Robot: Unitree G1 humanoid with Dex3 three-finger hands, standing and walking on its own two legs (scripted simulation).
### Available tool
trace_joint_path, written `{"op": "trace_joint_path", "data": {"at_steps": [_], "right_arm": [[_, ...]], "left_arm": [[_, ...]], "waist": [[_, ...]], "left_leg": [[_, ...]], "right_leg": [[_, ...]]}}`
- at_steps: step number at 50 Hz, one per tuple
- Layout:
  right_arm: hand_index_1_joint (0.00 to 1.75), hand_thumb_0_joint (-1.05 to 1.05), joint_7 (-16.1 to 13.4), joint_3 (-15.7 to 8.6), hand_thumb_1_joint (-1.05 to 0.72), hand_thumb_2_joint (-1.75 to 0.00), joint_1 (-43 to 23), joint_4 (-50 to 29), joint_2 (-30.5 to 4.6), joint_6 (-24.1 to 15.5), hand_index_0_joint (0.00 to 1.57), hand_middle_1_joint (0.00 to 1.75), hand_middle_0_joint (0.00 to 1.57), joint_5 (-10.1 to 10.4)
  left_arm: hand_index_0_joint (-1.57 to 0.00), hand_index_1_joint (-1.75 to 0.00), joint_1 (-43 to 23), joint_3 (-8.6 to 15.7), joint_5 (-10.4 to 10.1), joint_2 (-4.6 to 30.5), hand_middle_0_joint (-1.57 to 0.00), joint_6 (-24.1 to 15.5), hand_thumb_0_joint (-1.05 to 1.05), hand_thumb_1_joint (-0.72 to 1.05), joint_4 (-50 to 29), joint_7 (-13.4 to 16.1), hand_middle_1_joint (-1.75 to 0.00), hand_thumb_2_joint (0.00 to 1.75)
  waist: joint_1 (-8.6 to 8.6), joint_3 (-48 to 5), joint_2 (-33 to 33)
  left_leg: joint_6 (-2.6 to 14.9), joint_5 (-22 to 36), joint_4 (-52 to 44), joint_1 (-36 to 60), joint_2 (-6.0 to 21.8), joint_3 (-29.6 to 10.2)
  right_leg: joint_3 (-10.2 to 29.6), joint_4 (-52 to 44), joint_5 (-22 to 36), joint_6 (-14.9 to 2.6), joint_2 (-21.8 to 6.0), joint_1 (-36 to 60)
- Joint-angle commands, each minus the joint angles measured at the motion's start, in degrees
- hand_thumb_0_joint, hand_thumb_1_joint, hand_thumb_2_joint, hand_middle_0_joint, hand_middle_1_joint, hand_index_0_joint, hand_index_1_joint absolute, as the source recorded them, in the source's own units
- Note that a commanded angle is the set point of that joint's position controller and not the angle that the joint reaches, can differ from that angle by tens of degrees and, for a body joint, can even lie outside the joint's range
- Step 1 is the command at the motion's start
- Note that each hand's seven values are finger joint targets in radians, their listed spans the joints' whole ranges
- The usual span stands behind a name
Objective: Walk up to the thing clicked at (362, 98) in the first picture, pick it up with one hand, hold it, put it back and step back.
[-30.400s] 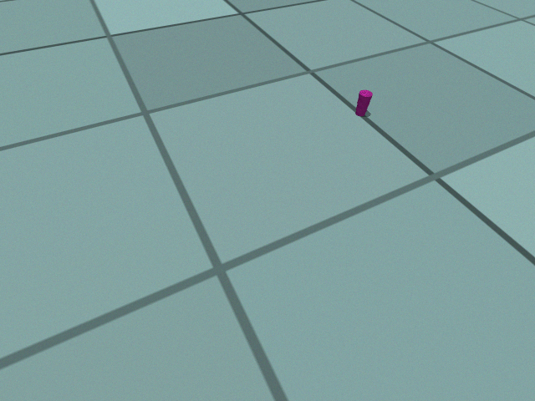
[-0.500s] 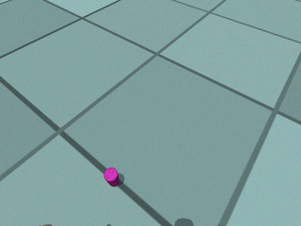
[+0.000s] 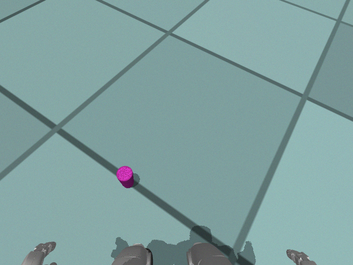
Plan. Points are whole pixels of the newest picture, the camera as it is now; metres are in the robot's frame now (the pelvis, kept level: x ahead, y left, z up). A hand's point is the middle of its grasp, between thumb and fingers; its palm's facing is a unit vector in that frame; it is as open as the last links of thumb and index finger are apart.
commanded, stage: step back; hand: left
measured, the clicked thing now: (126, 178) +0.52 +0.23 -0.69
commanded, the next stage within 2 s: none
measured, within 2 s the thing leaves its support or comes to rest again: neither
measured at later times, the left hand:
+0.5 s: hand out of the picture -0.01 +0.26 -0.14, palm faces +0.06 -0.92 -0.40, open 7.4 cm
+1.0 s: hand out of the picture -0.23 +0.22 -0.14, palm faces +0.01 -0.91 -0.42, open 7.4 cm
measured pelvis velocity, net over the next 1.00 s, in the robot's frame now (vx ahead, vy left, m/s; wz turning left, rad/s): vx -0.29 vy -0.05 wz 0.01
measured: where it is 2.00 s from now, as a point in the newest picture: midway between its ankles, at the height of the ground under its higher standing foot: outside the picture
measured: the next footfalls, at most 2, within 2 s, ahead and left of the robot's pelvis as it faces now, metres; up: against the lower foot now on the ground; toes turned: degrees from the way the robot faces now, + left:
right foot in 0.10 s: -0.01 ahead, -0.13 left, +0.00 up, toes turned +2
left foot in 0.46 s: -0.10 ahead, +0.11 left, +0.00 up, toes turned +2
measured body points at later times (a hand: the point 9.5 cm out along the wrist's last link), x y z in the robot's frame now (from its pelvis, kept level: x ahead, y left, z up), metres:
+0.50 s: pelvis -0.13 -0.01 -0.01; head -0.07 +0.00 +0.43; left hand -0.02 +0.31 -0.12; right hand -0.02 -0.33 -0.12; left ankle -0.14 +0.10 -0.73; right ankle -0.05 -0.13 -0.72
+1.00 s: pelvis -0.29 -0.05 +0.00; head -0.24 -0.06 +0.45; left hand -0.23 +0.27 -0.11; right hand -0.17 -0.36 -0.12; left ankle -0.28 +0.09 -0.65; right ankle -0.27 -0.17 -0.73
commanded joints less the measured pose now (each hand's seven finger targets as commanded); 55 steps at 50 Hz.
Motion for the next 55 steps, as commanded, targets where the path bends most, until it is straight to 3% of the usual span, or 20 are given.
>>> {"op": "trace_joint_path", "data": {"at_steps": [1,4,5,6,7,11,15,22,23,25,26,29,35,40,41,42,43,47,52,55], "right_arm": [[0.3,0.0,-0.87,-4.21,-0.9,-0.9,1.42,-4.39,-16.65,-0.45,0.2,0.3,0.2,-0.29],[0.3,0.0,-0.38,-3.94,-0.9,-0.9,-2.08,-5.25,-16.55,0.48,0.2,0.3,0.2,0.57],[0.3,0.0,-0.29,-3.25,-0.9,-0.9,-1.33,-5.13,-14.21,0.65,0.2,0.3,0.2,0.91],[0.3,0.0,-0.26,-2.69,-0.9,-0.9,-3.31,-6.44,-11.76,0.62,0.2,0.3,0.2,1.42],[0.3,0.0,-0.99,-3.47,-0.9,-0.9,-4.47,-5.6,-13.19,1.03,0.2,0.3,0.2,1.14],[0.3,0.0,-1.1,-2.64,-0.9,-0.9,3.28,-2.32,-13.13,0.38,0.2,0.3,0.2,2.06],[0.3,0.0,-1.2,-2.1,-0.9,-0.9,1.12,-3.9,-12.75,0.16,0.2,0.3,0.2,1.29],[0.3,0.0,0.0,-3.28,-0.9,-0.9,7.74,-2.21,-12.62,-0.5,0.2,0.3,0.2,0.09],[0.3,0.0,0.06,-4.02,-0.9,-0.9,7.04,-2.71,-14.58,-0.75,0.2,0.3,0.2,-0.42],[0.3,0.0,0.61,-5.76,-0.9,-0.9,3.54,-4.66,-23.67,-0.68,0.2,0.3,0.2,-0.73],[0.3,0.0,0.34,-5.53,-0.9,-0.9,1.98,-4.42,-21.86,-1.06,0.2,0.3,0.2,-1.08],[0.3,0.0,-0.53,-3.59,-0.9,-0.9,-3.22,-5.71,-16.37,-1.22,0.2,0.3,0.2,-0.72],[0.3,0.0,-0.63,-4.07,-0.9,-0.9,1.05,-6.58,-16.01,-0.95,0.2,0.3,0.2,-0.6],[0.3,0.0,-0.26,-4.15,-0.9,-0.9,-2.0,-7.72,-17.59,0.88,0.2,0.3,0.2,0.34],[0.3,0.0,-0.11,-3.43,-0.9,-0.9,-1.28,-7.46,-15.08,1.18,0.2,0.3,0.2,0.69],[0.3,0.0,-0.08,-2.79,-0.9,-0.9,-1.56,-8.74,-11.99,1.13,0.2,0.3,0.2,1.35],[0.3,0.0,-1.18,-3.43,-0.9,-0.9,-5.29,-9.03,-13.19,1.38,0.2,0.3,0.2,1.07],[0.3,0.0,-1.08,-3.24,-0.9,-0.9,2.34,-4.74,-13.73,0.96,0.2,0.3,0.2,1.77],[0.3,0.0,-0.84,-2.71,-0.9,-0.9,0.64,-6.18,-12.55,0.49,0.2,0.3,0.2,0.47],[0.3,0.0,-0.45,-3.02,-0.9,-0.9,4.32,-4.52,-12.23,-0.05,0.2,0.3,0.2,-0.01]], "left_arm": [[-0.2,-0.3,2.81,3.08,0.25,9.24,-0.2,-2.07,0.0,0.9,-4.3,0.22,-0.3,0.9],[-0.2,-0.3,11.02,3.56,0.8,8.73,-0.2,-2.49,0.0,0.9,-1.03,-0.12,-0.3,0.9],[-0.2,-0.3,9.98,4.26,1.73,11.21,-0.2,-2.9,0.0,0.9,-1.91,0.02,-0.3,0.9],[-0.2,-0.3,7.49,5.69,1.47,17.15,-0.2,-3.0,0.0,0.9,-3.73,-0.2,-0.3,0.9],[-0.2,-0.3,3.9,6.01,2.01,20.18,-0.2,-3.24,0.0,0.9,-6.11,-0.01,-0.3,0.9],[-0.2,-0.3,-3.55,4.42,1.22,11.96,-0.2,-3.37,0.0,0.9,-8.76,0.71,-0.3,0.9],[-0.2,-0.3,3.4,3.88,1.5,10.36,-0.2,-3.19,0.0,0.9,-9.02,1.18,-0.3,0.9],[-0.2,-0.3,0.85,3.45,0.56,12.94,-0.2,-1.73,0.0,0.9,-11.33,0.62,-0.3,0.9],[-0.2,-0.3,1.77,2.9,0.48,11.55,-0.2,-1.51,0.0,0.9,-11.31,0.48,-0.3,0.9],[-0.2,-0.3,-3.17,3.73,0.1,11.22,-0.2,-1.61,0.0,0.9,-11.78,1.17,-0.3,0.9],[-0.2,-0.3,-3.23,3.87,0.69,11.38,-0.2,-1.44,0.0,0.9,-11.03,1.43,-0.3,0.9],[-0.2,-0.3,4.19,3.82,-0.46,10.56,-0.2,-1.47,0.0,0.9,-7.66,1.03,-0.3,0.9],[-0.2,-0.3,4.26,3.53,0.4,9.62,-0.2,-2.02,0.0,0.9,-7.81,0.17,-0.3,0.9],[-0.2,-0.3,13.17,3.31,0.84,8.83,-0.2,-3.04,0.0,0.9,-3.02,-0.08,-0.3,0.9],[-0.2,-0.3,12.33,3.96,1.73,11.05,-0.2,-3.35,0.0,0.9,-3.19,0.02,-0.3,0.9],[-0.2,-0.3,11.09,5.58,2.17,17.05,-0.2,-3.58,0.0,0.9,-4.39,-0.09,-0.3,0.9],[-0.2,-0.3,7.17,6.32,2.18,22.53,-0.2,-3.29,0.0,0.9,-6.66,-0.02,-0.3,0.9],[-0.2,-0.3,-2.63,4.44,1.75,14.03,-0.2,-3.46,0.0,0.9,-9.0,0.78,-0.3,0.9],[-0.2,-0.3,3.65,4.1,2.1,13.21,-0.2,-2.91,0.0,0.9,-8.75,1.86,-0.3,0.9],[-0.2,-0.3,2.53,3.71,1.03,13.5,-0.2,-2.14,0.0,0.9,-9.35,1.65,-0.3,0.9]], "waist": [[-1.02,-16.41,11.03],[2.82,-18.59,9.39],[2.29,-17.33,3.31],[3.09,-13.06,-11.61],[4.36,-10.15,-13.84],[-0.83,-9.96,-5.52],[3.82,-12.68,-5.5],[0.1,-15.4,-6.84],[0.27,-15.62,-1.95],[-3.13,-13.31,16.9],[-2.05,-12.17,11.15],[2.87,-11.08,9.4],[-0.63,-13.42,10.87],[2.74,-18.65,12.27],[2.12,-16.78,8.2],[2.19,-13.97,-7.97],[5.6,-11.07,-15.76],[-0.75,-8.8,-5.89],[3.79,-12.16,-8.01],[2.46,-15.63,-8.67]], "left_leg": [[10.8,23.19,-6.44,13.44,13.66,-15.5],[6.35,14.01,-2.59,4.76,12.04,-13.56],[2.61,5.82,1.65,-3.65,8.06,-11.47],[-1.6,-11.25,13.31,-11.86,-4.29,-6.01],[-2.83,-21.98,28.03,-7.85,-5.99,-9.56],[-3.02,-12.94,35.08,-8.79,-8.51,-12.57],[-4.04,-15.89,25.3,-11.59,-5.97,-10.55],[-1.66,0.96,-8.63,7.42,-2.65,-2.21],[0.54,2.74,-10.85,10.16,2.45,-10.01],[15.0,12.18,-18.17,1.45,22.3,-35.1],[15.39,15.13,-16.47,0.95,21.91,-32.38],[10.86,20.77,-11.93,4.09,15.07,-18.43],[12.94,22.68,-8.17,13.84,14.95,-16.58],[7.02,16.41,-1.31,7.65,10.91,-12.14],[3.53,7.66,1.6,-1.27,8.21,-11.77],[-0.99,-9.89,12.34,-13.73,-2.64,-7.92],[-2.59,-21.83,26.23,-10.15,-5.78,-10.27],[-2.97,-12.85,36.55,-7.59,-7.78,-12.3],[-3.36,-16.98,17.63,-9.23,-3.05,-8.45],[-2.23,-10.25,-1.32,-1.39,-2.24,-3.49]], "right_leg": [[-3.94,-13.82,2.42,-0.33,-2.46,1.6],[-6.17,-32.03,16.65,-2.83,-3.1,14.27],[2.76,-35.31,16.72,-4.79,-7.94,17.52],[20.75,-40.4,17.9,-12.2,-19.82,12.67],[28.56,-42.26,23.61,-20.21,-28.63,1.8],[6.6,-34.71,38.86,-12.3,-16.45,6.79],[6.24,-31.38,44.1,-13.88,-17.49,19.43],[4.21,-25.25,35.0,-9.38,-15.73,9.92],[3.11,-22.34,27.11,-6.73,-12.83,4.8],[-1.97,1.06,-6.86,-1.76,1.05,-2.51],[3.98,8.58,-6.32,-2.17,1.24,-3.15],[3.4,14.93,0.58,-2.32,1.56,-6.06],[-0.6,-1.91,-0.51,0.98,-1.43,-4.39],[-8.04,-35.37,16.35,-1.73,-2.3,12.8],[-1.88,-35.73,17.68,-2.79,-5.29,16.45],[16.54,-37.91,18.26,-7.97,-17.35,16.47],[27.68,-42.5,19.04,-18.13,-28.57,0.9],[5.97,-34.24,31.94,-12.26,-17.57,0.61],[6.51,-30.03,40.44,-13.33,-19.51,16.18],[4.91,-24.46,42.92,-11.47,-18.29,17.58]]}}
